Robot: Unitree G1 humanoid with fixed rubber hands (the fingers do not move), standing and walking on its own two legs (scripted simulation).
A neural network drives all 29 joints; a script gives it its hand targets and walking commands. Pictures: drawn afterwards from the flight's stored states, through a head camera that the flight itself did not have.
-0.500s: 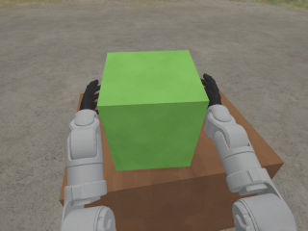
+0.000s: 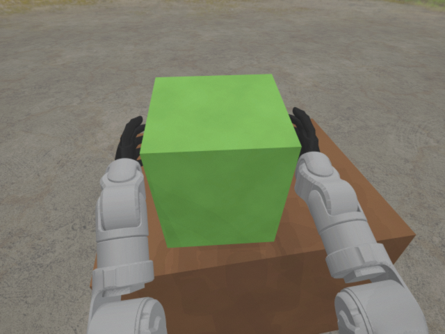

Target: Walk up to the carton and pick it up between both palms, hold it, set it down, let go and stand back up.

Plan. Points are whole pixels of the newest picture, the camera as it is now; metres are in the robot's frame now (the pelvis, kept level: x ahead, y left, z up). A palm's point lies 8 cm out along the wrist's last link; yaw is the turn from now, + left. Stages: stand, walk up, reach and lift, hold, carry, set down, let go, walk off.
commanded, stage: hold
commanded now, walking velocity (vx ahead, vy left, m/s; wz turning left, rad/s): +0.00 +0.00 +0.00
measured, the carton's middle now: (217, 163) +0.39 +0.01 +0.16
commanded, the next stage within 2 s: none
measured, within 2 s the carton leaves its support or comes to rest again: neither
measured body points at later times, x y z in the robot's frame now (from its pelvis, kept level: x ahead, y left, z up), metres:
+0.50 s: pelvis +0.00 +0.00 +0.00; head -0.05 +0.02 +0.45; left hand +0.37 +0.17 +0.20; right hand +0.38 -0.14 +0.20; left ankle +0.04 +0.12 -0.75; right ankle +0.01 -0.11 -0.75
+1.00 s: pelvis +0.00 +0.00 +0.00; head -0.05 +0.03 +0.45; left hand +0.38 +0.16 +0.20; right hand +0.38 -0.14 +0.21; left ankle +0.04 +0.12 -0.75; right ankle +0.01 -0.11 -0.75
